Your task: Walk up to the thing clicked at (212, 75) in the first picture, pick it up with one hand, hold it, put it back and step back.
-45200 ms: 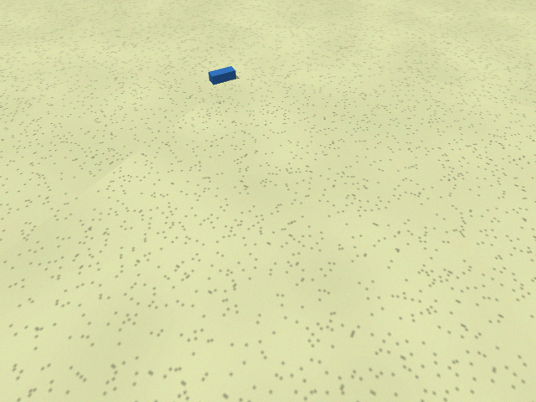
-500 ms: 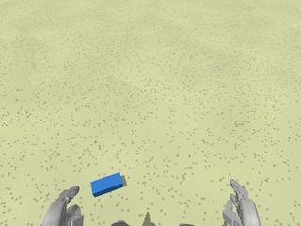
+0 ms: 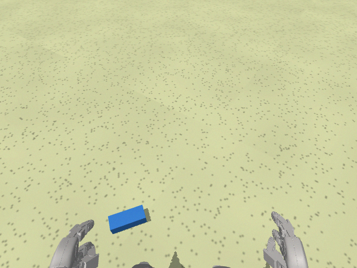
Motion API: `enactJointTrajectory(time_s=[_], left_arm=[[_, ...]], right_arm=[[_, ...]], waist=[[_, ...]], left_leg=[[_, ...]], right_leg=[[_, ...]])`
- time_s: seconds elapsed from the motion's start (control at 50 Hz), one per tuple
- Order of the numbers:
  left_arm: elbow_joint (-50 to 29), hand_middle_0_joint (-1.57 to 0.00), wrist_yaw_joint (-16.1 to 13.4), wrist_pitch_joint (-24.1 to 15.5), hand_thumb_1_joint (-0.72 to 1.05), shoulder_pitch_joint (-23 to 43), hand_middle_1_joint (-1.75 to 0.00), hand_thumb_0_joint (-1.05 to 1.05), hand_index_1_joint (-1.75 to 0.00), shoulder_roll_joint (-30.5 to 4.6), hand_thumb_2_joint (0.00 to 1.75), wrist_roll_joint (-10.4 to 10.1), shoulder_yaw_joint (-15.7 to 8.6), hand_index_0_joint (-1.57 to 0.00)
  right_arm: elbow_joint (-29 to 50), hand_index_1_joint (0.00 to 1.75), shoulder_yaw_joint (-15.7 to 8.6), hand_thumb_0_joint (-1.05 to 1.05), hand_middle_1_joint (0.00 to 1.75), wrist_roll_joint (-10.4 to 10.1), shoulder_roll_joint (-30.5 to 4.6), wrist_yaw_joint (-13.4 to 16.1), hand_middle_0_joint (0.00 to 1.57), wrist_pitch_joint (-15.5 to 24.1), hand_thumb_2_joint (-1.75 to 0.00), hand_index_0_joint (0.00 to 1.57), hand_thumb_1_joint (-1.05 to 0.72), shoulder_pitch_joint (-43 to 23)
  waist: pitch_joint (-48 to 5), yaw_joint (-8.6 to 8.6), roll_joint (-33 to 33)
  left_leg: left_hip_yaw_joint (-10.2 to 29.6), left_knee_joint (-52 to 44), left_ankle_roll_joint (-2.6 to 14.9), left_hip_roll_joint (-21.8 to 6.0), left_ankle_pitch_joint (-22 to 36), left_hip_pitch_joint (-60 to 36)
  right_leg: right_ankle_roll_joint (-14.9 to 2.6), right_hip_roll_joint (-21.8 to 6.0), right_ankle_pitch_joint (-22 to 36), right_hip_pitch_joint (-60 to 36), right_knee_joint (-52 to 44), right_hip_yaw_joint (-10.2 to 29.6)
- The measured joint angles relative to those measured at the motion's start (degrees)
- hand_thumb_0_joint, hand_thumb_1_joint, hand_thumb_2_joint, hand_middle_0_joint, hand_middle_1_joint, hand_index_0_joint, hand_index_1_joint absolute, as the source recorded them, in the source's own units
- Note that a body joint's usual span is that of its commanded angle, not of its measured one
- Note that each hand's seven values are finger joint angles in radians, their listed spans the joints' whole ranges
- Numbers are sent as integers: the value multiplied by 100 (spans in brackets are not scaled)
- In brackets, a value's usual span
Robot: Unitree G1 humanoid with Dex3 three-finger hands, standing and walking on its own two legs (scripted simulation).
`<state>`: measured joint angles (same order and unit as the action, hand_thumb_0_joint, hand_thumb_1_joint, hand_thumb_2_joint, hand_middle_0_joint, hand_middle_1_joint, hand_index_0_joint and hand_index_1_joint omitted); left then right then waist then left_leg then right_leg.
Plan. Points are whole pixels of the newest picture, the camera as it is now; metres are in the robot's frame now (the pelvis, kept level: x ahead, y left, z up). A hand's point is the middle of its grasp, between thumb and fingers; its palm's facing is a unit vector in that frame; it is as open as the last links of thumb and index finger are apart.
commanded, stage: home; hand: left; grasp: from above
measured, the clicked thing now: (127, 219) +0.47 +0.25 -0.68
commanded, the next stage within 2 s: stand in 0.64 s
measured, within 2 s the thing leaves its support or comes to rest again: neither
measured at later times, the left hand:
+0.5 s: hand (97, 257) +0.17 +0.18 -0.04, palm faces +0.04 -0.98 -0.21, open 7.4 cm
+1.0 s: hand out of the picture +0.12 +0.24 -0.10, palm faces +0.04 -0.94 -0.35, open 7.4 cm
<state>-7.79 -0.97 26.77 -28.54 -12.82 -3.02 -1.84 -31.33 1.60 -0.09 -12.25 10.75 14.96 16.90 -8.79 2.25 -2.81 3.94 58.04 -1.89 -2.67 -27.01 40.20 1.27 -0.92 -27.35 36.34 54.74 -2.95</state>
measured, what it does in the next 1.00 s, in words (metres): stands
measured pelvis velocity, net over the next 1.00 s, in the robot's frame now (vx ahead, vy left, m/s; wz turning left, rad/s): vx -0.01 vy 0.00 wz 0.01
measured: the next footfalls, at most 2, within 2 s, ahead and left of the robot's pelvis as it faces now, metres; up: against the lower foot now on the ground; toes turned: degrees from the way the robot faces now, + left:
none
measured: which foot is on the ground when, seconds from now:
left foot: down 0.00-1.00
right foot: down 0.00-1.00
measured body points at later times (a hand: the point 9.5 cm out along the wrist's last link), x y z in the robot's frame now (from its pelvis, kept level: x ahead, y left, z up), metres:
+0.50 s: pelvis +0.00 +0.00 +0.00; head +0.02 +0.00 +0.45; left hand +0.16 +0.23 -0.03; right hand +0.16 -0.25 -0.06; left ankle +0.02 +0.13 -0.68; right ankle +0.00 -0.14 -0.68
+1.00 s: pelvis -0.01 +0.00 +0.03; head +0.02 +0.01 +0.47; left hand +0.12 +0.29 -0.07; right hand +0.12 -0.27 -0.09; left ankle +0.02 +0.13 -0.68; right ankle +0.00 -0.14 -0.68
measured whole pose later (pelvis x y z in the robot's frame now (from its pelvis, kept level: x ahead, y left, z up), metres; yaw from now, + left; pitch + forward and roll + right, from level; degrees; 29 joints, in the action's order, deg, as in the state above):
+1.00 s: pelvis -0.01 +0.00 +0.03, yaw +0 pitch +0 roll +0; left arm 36.3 -1.8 4.2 -13.1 -16.9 2.8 -2.7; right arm -48.3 -2.1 3.3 -17.2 0.3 2.8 10.9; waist 2.0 -1.4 0.1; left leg 1.7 46.4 -0.7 -0.3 -21.9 24.9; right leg 2.0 -3.4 -23.9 22.9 46.5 -1.2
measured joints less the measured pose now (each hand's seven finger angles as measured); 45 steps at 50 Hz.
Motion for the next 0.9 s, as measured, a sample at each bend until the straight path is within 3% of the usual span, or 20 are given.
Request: enactJointTrajectory(time_s=[0.74,0.82,0.9], left_arm=[[-92,-20,-36,-21,90,-51,-30,1,-30,-31,90,-17,21,-20],[1834,-20,-83,-1376,90,996,-30,1,-30,-203,90,464,168,-21],[3265,-20,-62,-1959,90,1517,-30,1,-30,-346,90,593,66,-21]], right_arm=[[76,30,-22,1,30,-23,-2,-9,21,-97,-90,20,-90,-5],[-769,30,-75,1,30,500,-182,-482,21,-666,-90,20,-90,-444],[-1310,30,-168,1,30,439,-362,-893,21,-1065,-90,20,-90,-642]], waist=[[-32,-2,8],[608,-234,239],[936,-339,346]], left_leg=[[2,63,7,-5,-61,33],[-114,-329,70,153,136,-658],[-194,-761,95,237,347,-1122]], right_leg=[[7,8,-47,25,42,5],[1,-156,14,-561,-123,95],[36,-245,163,-949,-416,159]])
